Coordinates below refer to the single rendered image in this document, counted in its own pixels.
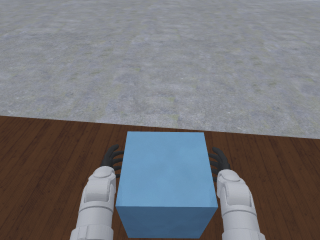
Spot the robot right forearm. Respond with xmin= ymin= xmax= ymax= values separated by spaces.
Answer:
xmin=217 ymin=169 xmax=266 ymax=240

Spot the right robot hand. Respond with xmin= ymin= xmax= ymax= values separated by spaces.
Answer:
xmin=208 ymin=146 xmax=231 ymax=183

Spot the robot left forearm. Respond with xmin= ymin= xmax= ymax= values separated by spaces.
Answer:
xmin=70 ymin=166 xmax=116 ymax=240

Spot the left robot hand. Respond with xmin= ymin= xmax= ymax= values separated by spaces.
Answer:
xmin=100 ymin=144 xmax=124 ymax=178

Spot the carton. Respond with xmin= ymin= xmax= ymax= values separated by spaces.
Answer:
xmin=115 ymin=131 xmax=218 ymax=239

